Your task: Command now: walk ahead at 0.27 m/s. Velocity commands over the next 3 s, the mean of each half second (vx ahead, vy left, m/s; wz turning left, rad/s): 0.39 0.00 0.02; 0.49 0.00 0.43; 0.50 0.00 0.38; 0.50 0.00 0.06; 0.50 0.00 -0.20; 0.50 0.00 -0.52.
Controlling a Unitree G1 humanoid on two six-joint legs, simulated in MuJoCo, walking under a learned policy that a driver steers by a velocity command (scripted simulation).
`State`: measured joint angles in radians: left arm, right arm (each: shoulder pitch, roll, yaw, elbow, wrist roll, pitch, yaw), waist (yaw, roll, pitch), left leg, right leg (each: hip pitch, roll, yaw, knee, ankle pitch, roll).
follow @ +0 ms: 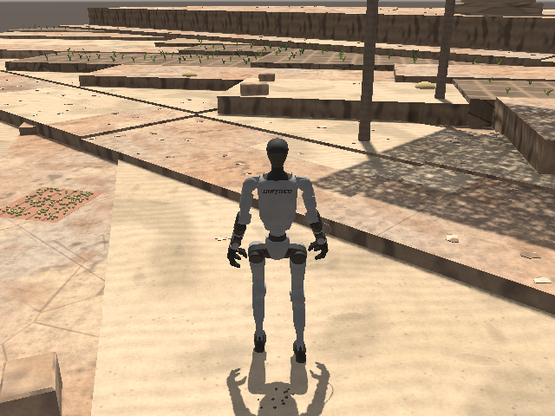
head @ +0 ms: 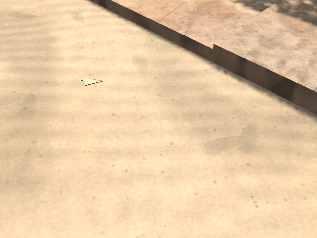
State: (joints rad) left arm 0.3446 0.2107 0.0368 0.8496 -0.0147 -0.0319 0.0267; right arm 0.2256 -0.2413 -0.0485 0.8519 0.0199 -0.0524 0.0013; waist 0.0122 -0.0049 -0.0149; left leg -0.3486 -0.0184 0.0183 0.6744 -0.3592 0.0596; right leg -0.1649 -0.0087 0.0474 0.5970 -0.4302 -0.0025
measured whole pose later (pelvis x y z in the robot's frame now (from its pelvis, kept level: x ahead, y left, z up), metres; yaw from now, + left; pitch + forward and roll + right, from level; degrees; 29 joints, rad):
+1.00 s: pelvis +0.46 -0.02 +0.01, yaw +17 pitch +1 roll -3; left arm 0.32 0.26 0.07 0.91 0.00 -0.08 0.01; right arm 0.11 -0.25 -0.06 0.75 0.02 -0.03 0.05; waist 0.07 0.03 0.02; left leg -0.65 0.10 0.02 0.68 -0.02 0.05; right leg 0.10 0.01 -0.28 0.23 -0.34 0.01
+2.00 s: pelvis +1.00 +0.19 +0.02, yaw +28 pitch +2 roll -1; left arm 0.35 0.26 0.04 0.89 -0.01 -0.08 -0.01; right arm 0.11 -0.26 -0.05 0.74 0.01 -0.07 0.01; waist 0.08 0.04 0.01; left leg -0.67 0.11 -0.04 0.63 0.07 0.00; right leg -0.02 0.07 -0.04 0.21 -0.23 -0.06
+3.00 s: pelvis +1.51 +0.39 +0.02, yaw +3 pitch +2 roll +1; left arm 0.33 0.27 0.07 0.75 -0.01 -0.05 0.00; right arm 0.05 -0.30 -0.06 0.74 -0.01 -0.10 0.00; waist 0.05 0.03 0.03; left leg -0.65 0.10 -0.09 0.75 -0.06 -0.06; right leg -0.16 0.11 0.10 0.33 -0.20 -0.09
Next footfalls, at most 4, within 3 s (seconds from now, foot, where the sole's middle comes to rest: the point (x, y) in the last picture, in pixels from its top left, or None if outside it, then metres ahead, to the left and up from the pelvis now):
0.52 right None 0.39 -0.15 -0.76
1.08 left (132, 218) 0.63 0.15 -0.76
1.60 right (148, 149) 1.01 0.10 -0.76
2.14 left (87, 125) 1.17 0.44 -0.76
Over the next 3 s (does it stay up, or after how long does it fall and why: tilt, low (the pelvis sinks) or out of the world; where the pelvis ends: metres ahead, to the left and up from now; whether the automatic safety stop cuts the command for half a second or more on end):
stays up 1.51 0.39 0.02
